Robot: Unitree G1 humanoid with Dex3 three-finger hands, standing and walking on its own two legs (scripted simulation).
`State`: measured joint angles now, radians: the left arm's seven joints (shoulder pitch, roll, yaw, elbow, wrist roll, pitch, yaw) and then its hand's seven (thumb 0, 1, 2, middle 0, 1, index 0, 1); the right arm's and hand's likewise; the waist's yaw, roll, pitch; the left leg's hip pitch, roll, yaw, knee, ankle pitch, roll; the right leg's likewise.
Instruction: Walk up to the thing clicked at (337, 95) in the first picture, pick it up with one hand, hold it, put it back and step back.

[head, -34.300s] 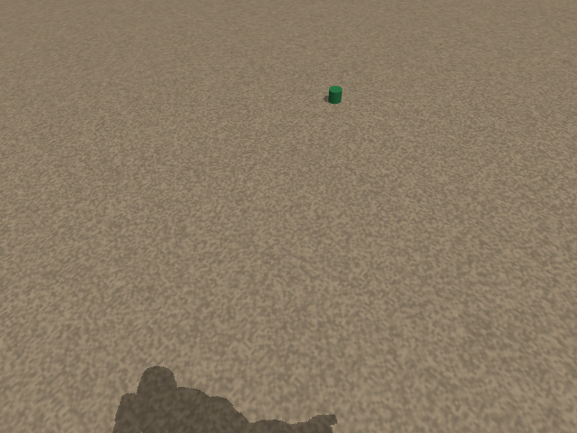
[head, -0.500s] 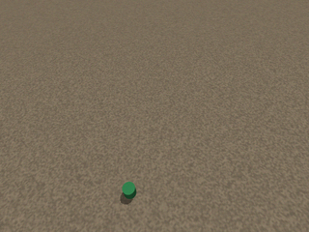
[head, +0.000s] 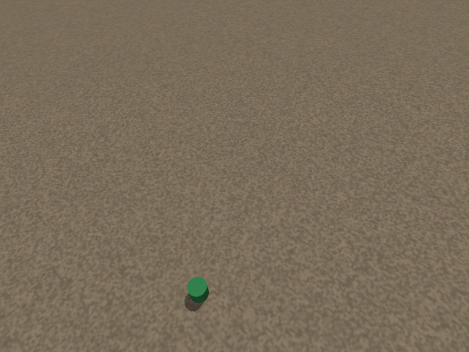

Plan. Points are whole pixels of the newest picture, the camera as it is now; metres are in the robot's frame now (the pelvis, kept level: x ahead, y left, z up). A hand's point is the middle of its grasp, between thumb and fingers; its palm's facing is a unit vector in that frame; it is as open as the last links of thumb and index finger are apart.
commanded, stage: stand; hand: left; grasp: from above
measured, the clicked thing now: (198, 289) +0.46 +0.23 -0.74
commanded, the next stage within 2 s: step back in 1.50 s
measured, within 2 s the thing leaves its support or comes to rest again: neither
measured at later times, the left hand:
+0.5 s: hand out of the picture +0.07 +0.23 -0.16, palm faces +0.02 -0.94 -0.33, open 7.4 cm
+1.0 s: hand out of the picture +0.08 +0.24 -0.16, palm faces +0.02 -0.94 -0.34, open 7.4 cm
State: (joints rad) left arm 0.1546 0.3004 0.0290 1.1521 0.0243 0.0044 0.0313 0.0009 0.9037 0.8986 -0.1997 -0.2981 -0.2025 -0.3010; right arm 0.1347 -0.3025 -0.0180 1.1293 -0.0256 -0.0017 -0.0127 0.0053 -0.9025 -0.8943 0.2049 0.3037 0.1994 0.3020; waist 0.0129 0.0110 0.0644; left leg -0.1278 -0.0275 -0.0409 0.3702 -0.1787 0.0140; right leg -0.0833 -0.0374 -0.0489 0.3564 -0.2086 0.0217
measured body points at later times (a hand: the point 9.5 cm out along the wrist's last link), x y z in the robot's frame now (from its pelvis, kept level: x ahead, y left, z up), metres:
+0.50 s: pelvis +0.01 -0.01 +0.00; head +0.01 -0.01 +0.45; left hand +0.07 +0.28 -0.14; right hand +0.08 -0.30 -0.14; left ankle +0.02 +0.11 -0.75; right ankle -0.01 -0.13 -0.75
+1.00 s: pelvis +0.01 -0.01 +0.00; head +0.02 -0.01 +0.45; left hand +0.08 +0.28 -0.13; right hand +0.09 -0.30 -0.14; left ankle +0.02 +0.11 -0.75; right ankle -0.01 -0.13 -0.75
